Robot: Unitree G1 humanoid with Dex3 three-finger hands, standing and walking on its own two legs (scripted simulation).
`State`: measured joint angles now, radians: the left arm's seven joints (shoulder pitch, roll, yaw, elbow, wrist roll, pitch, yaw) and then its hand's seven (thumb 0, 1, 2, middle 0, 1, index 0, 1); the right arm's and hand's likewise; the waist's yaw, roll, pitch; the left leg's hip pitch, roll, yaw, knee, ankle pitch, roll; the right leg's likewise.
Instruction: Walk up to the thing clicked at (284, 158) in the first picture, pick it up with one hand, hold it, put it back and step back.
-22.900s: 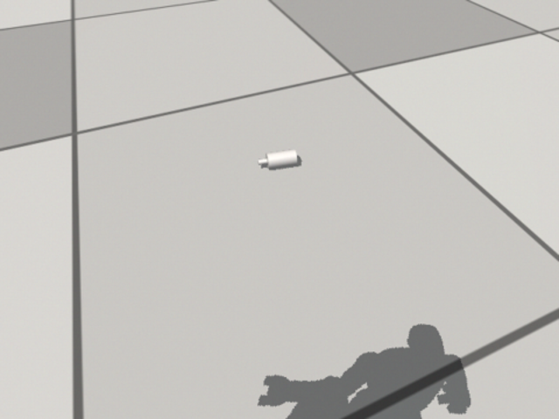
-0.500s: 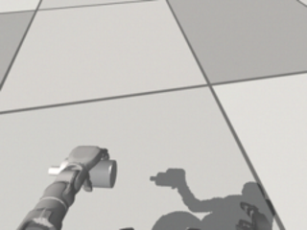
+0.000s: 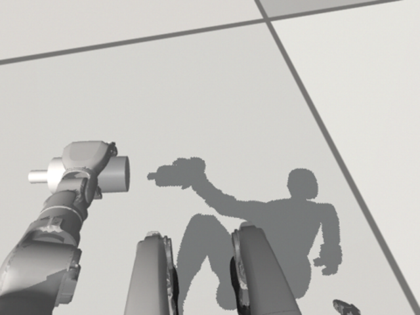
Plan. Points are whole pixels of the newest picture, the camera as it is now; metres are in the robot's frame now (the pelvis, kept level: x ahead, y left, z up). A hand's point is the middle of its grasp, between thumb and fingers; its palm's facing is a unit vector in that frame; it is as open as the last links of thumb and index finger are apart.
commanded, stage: crouch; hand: left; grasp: from above
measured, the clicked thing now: (81, 175) +0.42 +0.27 -0.16
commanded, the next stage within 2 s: lower in 1.24 s
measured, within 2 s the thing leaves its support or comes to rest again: neither
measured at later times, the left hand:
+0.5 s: hand (112, 182) +0.45 +0.24 -0.30, palm faces -0.45 +0.00 -0.89, open 10.9 cm
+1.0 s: hand (117, 184) +0.46 +0.25 -0.36, palm faces -0.47 +0.00 -0.88, open 10.9 cm
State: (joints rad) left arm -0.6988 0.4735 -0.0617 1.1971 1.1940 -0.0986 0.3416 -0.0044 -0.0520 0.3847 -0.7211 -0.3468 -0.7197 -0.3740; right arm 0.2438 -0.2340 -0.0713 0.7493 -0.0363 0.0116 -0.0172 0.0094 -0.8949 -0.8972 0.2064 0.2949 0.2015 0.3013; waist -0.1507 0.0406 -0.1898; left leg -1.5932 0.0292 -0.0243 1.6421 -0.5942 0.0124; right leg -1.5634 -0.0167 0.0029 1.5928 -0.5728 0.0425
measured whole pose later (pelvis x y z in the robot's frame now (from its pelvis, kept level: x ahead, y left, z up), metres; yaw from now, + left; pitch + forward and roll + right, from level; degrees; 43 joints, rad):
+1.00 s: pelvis -0.02 +0.00 -0.19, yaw -3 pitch +36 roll -7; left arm -0.96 0.71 0.07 1.39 1.31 -0.24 0.35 0.00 -0.07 0.41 -0.68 -0.44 -0.68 -0.46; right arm 0.19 -0.24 0.01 0.74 -0.12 -0.03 0.13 0.00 -0.90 -0.90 0.21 0.30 0.20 0.30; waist -0.24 0.00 -0.08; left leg -2.23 0.01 -0.11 2.28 -0.69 0.00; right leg -2.16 -0.01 -0.04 2.20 -0.67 0.05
